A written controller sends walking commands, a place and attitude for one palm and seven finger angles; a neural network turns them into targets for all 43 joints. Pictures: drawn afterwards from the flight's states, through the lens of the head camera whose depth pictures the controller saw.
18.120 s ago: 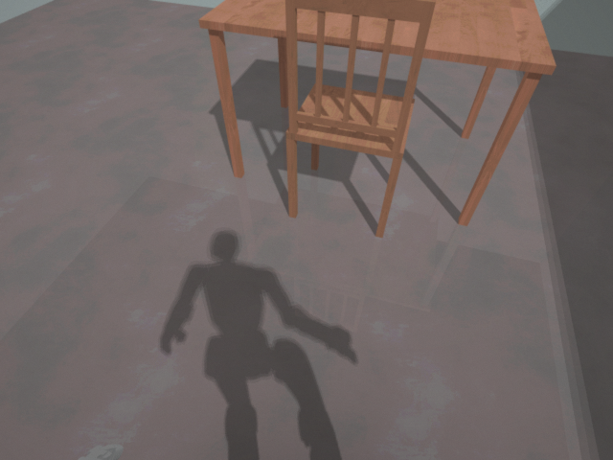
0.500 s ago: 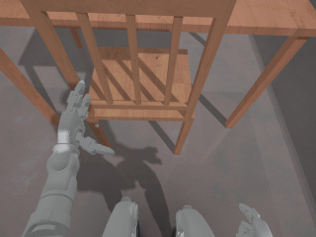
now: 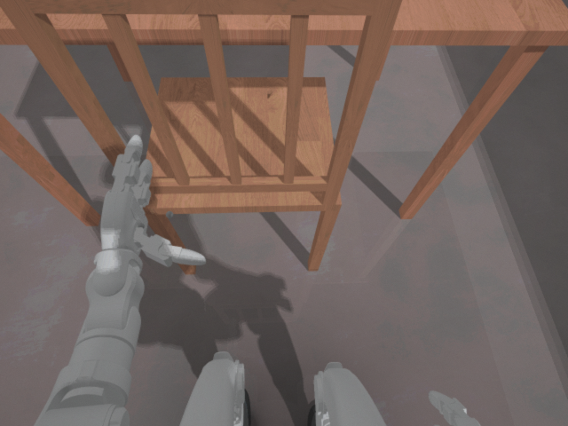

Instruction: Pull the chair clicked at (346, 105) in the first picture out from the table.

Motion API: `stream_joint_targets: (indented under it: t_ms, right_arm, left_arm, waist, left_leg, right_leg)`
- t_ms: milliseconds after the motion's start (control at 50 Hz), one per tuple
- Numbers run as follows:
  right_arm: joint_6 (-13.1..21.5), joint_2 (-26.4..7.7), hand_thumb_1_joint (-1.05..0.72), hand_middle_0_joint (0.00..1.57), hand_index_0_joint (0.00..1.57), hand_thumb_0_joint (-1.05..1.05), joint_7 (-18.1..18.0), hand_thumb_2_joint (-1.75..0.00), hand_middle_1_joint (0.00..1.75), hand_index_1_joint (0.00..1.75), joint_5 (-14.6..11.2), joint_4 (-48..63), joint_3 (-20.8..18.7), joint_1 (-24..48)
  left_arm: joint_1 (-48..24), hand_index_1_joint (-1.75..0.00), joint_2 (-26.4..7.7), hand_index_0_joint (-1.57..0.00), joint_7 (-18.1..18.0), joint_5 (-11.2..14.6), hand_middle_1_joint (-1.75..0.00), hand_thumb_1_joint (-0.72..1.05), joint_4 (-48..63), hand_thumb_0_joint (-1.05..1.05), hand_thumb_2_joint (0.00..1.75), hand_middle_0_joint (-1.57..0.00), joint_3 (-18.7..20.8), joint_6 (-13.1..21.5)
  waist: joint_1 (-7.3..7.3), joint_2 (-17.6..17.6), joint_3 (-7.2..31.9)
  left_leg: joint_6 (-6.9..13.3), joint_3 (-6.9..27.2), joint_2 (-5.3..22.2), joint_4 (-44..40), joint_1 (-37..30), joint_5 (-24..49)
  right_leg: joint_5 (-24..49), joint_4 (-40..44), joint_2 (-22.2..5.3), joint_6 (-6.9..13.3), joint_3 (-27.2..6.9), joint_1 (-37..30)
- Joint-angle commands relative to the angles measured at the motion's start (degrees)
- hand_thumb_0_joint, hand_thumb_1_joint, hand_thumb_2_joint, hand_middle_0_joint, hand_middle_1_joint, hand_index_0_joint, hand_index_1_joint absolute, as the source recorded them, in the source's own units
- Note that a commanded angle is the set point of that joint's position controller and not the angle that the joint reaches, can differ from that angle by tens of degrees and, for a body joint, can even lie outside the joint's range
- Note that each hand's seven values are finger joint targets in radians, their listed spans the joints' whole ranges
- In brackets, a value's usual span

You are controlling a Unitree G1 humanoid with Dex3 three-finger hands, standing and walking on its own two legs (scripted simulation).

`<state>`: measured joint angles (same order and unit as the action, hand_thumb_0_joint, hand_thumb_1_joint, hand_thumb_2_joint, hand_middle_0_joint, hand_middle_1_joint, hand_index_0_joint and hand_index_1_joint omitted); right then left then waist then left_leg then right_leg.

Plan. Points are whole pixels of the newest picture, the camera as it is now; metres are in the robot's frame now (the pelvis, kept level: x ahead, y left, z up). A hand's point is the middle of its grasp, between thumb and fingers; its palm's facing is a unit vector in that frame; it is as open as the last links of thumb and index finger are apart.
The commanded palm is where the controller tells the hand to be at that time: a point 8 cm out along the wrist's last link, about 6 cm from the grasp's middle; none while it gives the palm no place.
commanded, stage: aim the fingers beside a spindle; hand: left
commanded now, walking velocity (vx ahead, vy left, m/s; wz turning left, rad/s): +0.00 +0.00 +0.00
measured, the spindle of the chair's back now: (226, 119) +0.54 +0.08 +0.05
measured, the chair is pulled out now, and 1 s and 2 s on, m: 0.00 0.00 0.00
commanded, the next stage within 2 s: push the fingers through the gap in 0.40 s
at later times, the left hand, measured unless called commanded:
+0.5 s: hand (173, 214) +0.40 +0.15 +0.02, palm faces +0.02 -1.00 -0.06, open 16.9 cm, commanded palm +0.37 +0.21 +0.02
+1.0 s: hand (172, 185) +0.44 +0.16 +0.02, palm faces +0.03 -1.00 -0.04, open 16.9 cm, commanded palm +0.42 +0.21 +0.02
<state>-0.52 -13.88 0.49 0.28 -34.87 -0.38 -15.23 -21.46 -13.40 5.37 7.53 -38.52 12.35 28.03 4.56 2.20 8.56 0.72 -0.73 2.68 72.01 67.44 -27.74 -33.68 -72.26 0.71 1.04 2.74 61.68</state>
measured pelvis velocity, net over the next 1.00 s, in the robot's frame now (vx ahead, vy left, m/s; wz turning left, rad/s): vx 0.00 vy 0.00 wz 0.00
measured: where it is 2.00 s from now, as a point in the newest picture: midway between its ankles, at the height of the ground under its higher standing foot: outside the picture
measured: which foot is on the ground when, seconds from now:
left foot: down 0.00-1.00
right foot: down 0.00-1.00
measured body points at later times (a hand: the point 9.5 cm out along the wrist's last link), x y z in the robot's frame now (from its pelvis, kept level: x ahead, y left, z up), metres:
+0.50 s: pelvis +0.00 -0.01 +0.00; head +0.12 -0.01 +0.43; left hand +0.39 +0.21 +0.02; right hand +0.12 -0.26 -0.13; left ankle +0.05 +0.11 -0.62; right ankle +0.00 -0.11 -0.62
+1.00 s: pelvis +0.00 +0.00 -0.01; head +0.13 +0.01 +0.42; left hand +0.44 +0.21 +0.03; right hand +0.07 -0.26 -0.13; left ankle +0.05 +0.11 -0.62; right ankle +0.00 -0.11 -0.62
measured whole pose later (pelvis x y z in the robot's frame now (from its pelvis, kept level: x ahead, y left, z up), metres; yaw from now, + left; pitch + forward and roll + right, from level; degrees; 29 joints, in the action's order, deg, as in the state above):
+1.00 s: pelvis +0.00 +0.00 -0.01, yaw +0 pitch +25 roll -2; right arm -0.7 -14.4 0.4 1.0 -36.2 -0.3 -15.5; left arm -32.9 -16.7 7.0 7.2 -48.1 15.8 28.5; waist 6.1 2.5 8.8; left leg 0.5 0.1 2.9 74.1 71.0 -28.2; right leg -34.1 -73.9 1.0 1.3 3.4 64.8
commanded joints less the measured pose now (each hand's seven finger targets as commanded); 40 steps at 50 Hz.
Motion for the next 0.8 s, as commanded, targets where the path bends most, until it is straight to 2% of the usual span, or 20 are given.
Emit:
stream_joint_targets:
  t_ms: [0, 60, 140, 180, 260, 300, 340, 380, 400, 480, 500, 560, 580, 600, 640, 660, 680, 700, 740, 780]
  right_arm:
    - [2.87, -8.58, -0.90, 0.20, 0.20, 0.00, -0.78, -0.90, 0.30, 0.30, -0.26, 5.42, -3.29, -2.76]
    - [3.13, -8.65, -0.90, 0.20, 0.20, 0.00, -0.95, -0.90, 0.30, 0.30, -0.28, 4.61, -3.47, -3.15]
    - [2.71, -8.78, -0.90, 0.20, 0.20, 0.00, -0.96, -0.90, 0.30, 0.30, -0.06, 4.50, -3.25, -2.38]
    - [2.54, -8.65, -0.90, 0.20, 0.20, 0.00, -0.92, -0.90, 0.30, 0.30, 0.04, 4.98, -3.16, -2.20]
    - [2.23, -8.42, -0.90, 0.20, 0.20, 0.00, -0.93, -0.90, 0.30, 0.30, 0.08, 5.70, -2.82, -1.75]
    - [2.19, -8.36, -0.90, 0.20, 0.20, 0.00, -0.80, -0.90, 0.30, 0.30, 0.07, 6.05, -2.82, -1.49]
    - [2.01, -8.31, -0.90, 0.20, 0.20, 0.00, -0.82, -0.90, 0.30, 0.30, -0.10, 6.03, -2.81, -1.48]
    - [2.39, -8.37, -0.90, 0.20, 0.20, 0.00, -0.74, -0.90, 0.30, 0.30, -0.28, 5.99, -2.88, -1.80]
    - [2.31, -8.63, -0.90, 0.20, 0.20, 0.00, -0.80, -0.90, 0.30, 0.30, -0.35, 5.92, -2.99, -1.87]
    - [2.70, -8.58, -0.90, 0.20, 0.20, 0.00, -1.15, -0.90, 0.30, 0.30, -0.40, 5.39, -3.09, -2.11]
    - [2.74, -8.78, -0.90, 0.20, 0.20, 0.00, -1.25, -0.90, 0.30, 0.30, -0.33, 5.14, -3.14, -2.38]
    - [3.13, -8.61, -0.90, 0.20, 0.20, 0.00, -1.59, -0.90, 0.30, 0.30, -0.16, 4.20, -3.03, -2.96]
    - [3.23, -8.59, -0.90, 0.20, 0.20, 0.00, -1.55, -0.90, 0.30, 0.30, -0.03, 3.72, -2.94, -2.96]
    - [3.22, -8.88, -0.90, 0.20, 0.20, 0.00, -1.56, -0.90, 0.30, 0.30, 0.00, 3.48, -3.04, -3.29]
    - [3.17, -8.75, -0.90, 0.20, 0.20, 0.00, -1.42, -0.90, 0.30, 0.30, 0.17, 3.74, -2.94, -3.36]
    - [3.08, -8.87, -0.90, 0.20, 0.20, 0.00, -1.37, -0.90, 0.30, 0.30, 0.10, 3.68, -2.93, -3.70]
    - [2.97, -8.85, -0.90, 0.20, 0.20, 0.00, -1.30, -0.90, 0.30, 0.30, 0.15, 3.40, -2.98, -3.81]
    - [2.67, -9.15, -0.90, 0.20, 0.20, 0.00, -1.25, -0.90, 0.30, 0.30, 0.10, 3.41, -3.03, -4.03]
    - [2.33, -8.95, -0.90, 0.20, 0.20, 0.00, -1.11, -0.90, 0.30, 0.30, 0.11, 3.66, -2.84, -4.05]
    - [2.13, -9.21, -0.90, 0.20, 0.20, 0.00, -1.11, -0.90, 0.30, 0.30, 0.10, 3.32, -2.71, -4.47]
  left_arm:
    - [-16.94, -0.08, -6.47, -0.06, 0.72, 1.01, -0.08, -0.50, 15.70, 0.00, 0.30, -0.06, -0.71, 5.87]
    - [-17.21, -0.08, -4.87, -0.06, 0.64, 0.66, -0.08, -0.50, 13.62, 0.00, 0.30, -0.06, -2.48, 5.60]
    - [-17.38, -0.08, -6.95, -0.06, -0.24, -0.15, -0.08, -0.50, 10.24, 0.00, 0.30, -0.06, -0.40, 4.94]
    - [-17.21, -0.08, -9.01, -0.06, -0.88, -0.38, -0.08, -0.50, 10.73, 0.00, 0.30, -0.06, 1.94, 5.11]
    - [-18.43, -0.08, -9.91, -0.06, -1.08, -0.26, -0.08, -0.50, 11.01, 0.00, 0.30, -0.06, 2.74, 5.41]
    - [-16.39, -0.08, -10.12, -0.06, -0.59, 0.08, -0.08, -0.50, 11.03, 0.00, 0.30, -0.06, 3.28, 5.36]
    - [-16.14, -0.08, -8.92, -0.06, 0.16, 0.17, -0.08, -0.50, 10.01, 0.00, 0.30, -0.06, 1.96, 4.96]
    - [-15.92, -0.08, -7.38, -0.06, 1.43, 0.90, -0.08, -0.50, 10.16, 0.00, 0.30, -0.06, 0.52, 4.77]
    - [-15.44, -0.08, -8.99, -0.06, 1.66, 1.27, -0.08, -0.50, 10.07, 0.00, 0.30, -0.06, 2.02, 4.52]
    - [-17.94, -0.08, -7.70, -0.06, 2.16, 1.77, -0.08, -0.50, 11.54, 0.00, 0.30, -0.06, 0.70, 4.55]
    - [-18.26, -0.08, -9.88, -0.06, 2.02, 1.70, -0.08, -0.50, 11.52, 0.00, 0.30, -0.06, 2.50, 4.70]
    - [-23.18, -0.08, -10.14, -0.06, 1.52, 1.05, -0.08, -0.50, 11.41, 0.00, 0.30, -0.06, 2.07, 5.41]
    - [-24.36, -0.08, -10.01, -0.06, 1.49, 1.04, -0.08, -0.50, 10.51, 0.00, 0.30, -0.06, 1.96, 5.41]
    - [-23.84, -0.08, -11.80, -0.06, 1.32, 0.76, -0.08, -0.50, 9.38, 0.00, 0.30, -0.06, 3.63, 5.44]
    - [-23.00, -0.08, -11.59, -0.06, 1.38, 0.50, -0.08, -0.50, 8.52, 0.00, 0.30, -0.06, 3.55, 5.27]
    - [-23.63, -0.08, -10.95, -0.06, 1.35, 0.45, -0.08, -0.50, 8.00, 0.00, 0.30, -0.06, 2.91, 5.00]
    - [-24.37, -0.08, -10.08, -0.06, 1.40, 0.62, -0.08, -0.50, 7.19, 0.00, 0.30, -0.06, 2.49, 4.63]
    - [-22.69, -0.08, -12.32, -0.06, 1.35, 0.61, -0.08, -0.50, 5.12, 0.00, 0.30, -0.06, 4.74, 4.11]
    - [-24.51, -0.08, -10.92, -0.06, 1.64, 0.57, -0.08, -0.50, 4.00, 0.00, 0.30, -0.06, 3.39, 3.50]
    - [-26.81, -0.08, -12.31, -0.06, 1.72, 0.54, -0.08, -0.50, 2.03, 0.00, 0.30, -0.06, 4.45, 3.37]
  waist:
    - [0.70, 1.95, 25.70]
    - [1.64, 0.07, 24.03]
    - [0.84, -0.70, 22.86]
    - [-0.16, 0.80, 24.71]
    - [0.08, 0.00, 25.23]
    - [-0.61, 0.34, 26.10]
    - [0.31, -1.25, 25.11]
    - [0.44, -0.16, 24.80]
    - [0.06, -0.37, 24.71]
    - [0.94, -0.85, 25.19]
    - [0.50, -0.48, 25.99]
    - [1.66, 0.48, 25.52]
    - [1.78, 1.43, 25.58]
    - [1.35, 0.87, 25.95]
    - [0.72, 2.38, 27.46]
    - [1.30, 2.48, 27.26]
    - [1.72, 1.45, 27.44]
    - [0.90, 0.71, 26.36]
    - [1.69, -0.28, 26.33]
    - [2.01, 0.21, 25.36]
  left_leg:
    - [0.45, 3.26, -1.47, -7.11, -25.71, 14.54]
    - [0.67, 3.61, -1.35, -6.67, -25.14, 13.80]
    - [0.85, 2.94, -1.88, -6.28, -21.66, 11.50]
    - [0.68, 2.64, -2.03, -6.08, -22.04, 12.79]
    - [1.03, 1.92, -2.21, -5.38, -20.10, 13.31]
    - [0.88, 1.72, -2.28, -5.46, -20.02, 13.81]
    - [1.03, 1.51, -2.17, -5.37, -18.97, 13.36]
    - [0.99, 1.75, -2.06, -5.41, -19.82, 13.46]
    - [0.98, 1.79, -2.03, -5.41, -19.56, 13.09]
    - [1.23, 1.99, -2.05, -4.95, -19.67, 13.36]
    - [1.13, 2.01, -2.03, -4.78, -19.47, 13.33]
    - [1.20, 2.20, -1.89, -4.16, -20.01, 13.45]
    - [1.07, 2.35, -1.97, -4.20, -20.09, 12.99]
    - [0.95, 2.59, -1.82, -4.29, -20.49, 13.44]
    - [0.87, 2.32, -1.97, -4.21, -20.73, 14.59]
    - [0.92, 2.60, -1.86, -4.33, -21.68, 15.45]
    - [0.96, 2.62, -1.79, -4.27, -21.69, 15.75]
    - [0.80, 2.56, -1.82, -4.44, -20.32, 15.05]
    - [1.10, 2.19, -1.96, -4.30, -18.54, 13.98]
    - [1.09, 2.37, -1.92, -4.22, -18.15, 13.23]
  right_leg:
    - [16.89, 10.95, 0.87, 0.55, -0.93, -6.36]
    - [15.97, 10.96, 0.93, 0.50, -0.59, -4.64]
    - [14.74, 11.17, 0.67, 0.42, -1.34, -5.45]
    - [16.13, 10.59, 0.61, 0.55, -1.52, -6.67]
    - [18.09, 10.46, 0.75, 0.36, -2.33, -8.78]
    - [19.10, 10.45, 0.64, 0.31, -2.52, -10.20]
    - [19.48, 10.72, 0.73, 0.06, -2.64, -10.22]
    - [19.00, 10.76, 0.65, 0.19, -2.51, -9.13]
    - [18.59, 10.93, 0.67, 0.20, -2.63, -9.30]
    - [18.81, 10.83, 0.60, 0.03, -2.61, -8.84]
    - [18.68, 10.64, 0.63, 0.11, -2.68, -9.20]
    - [18.04, 10.19, 0.77, 0.08, -2.61, -6.98]
    - [17.37, 10.32, 0.70, 0.10, -2.58, -6.76]
    - [17.34, 10.05, 0.75, 0.25, -2.25, -6.65]
    - [18.59, 9.81, 0.74, 0.36, -2.53, -7.50]
    - [18.96, 9.56, 0.91, 0.43, -2.00, -6.51]
    - [19.43, 9.74, 0.82, 0.24, -1.90, -6.57]
    - [18.89, 9.87, 0.89, 0.30, -1.95, -7.16]
    - [18.71, 10.16, 0.85, 0.03, -2.34, -7.94]
    - [17.61, 10.17, 0.95, 0.15, -2.22, -6.91]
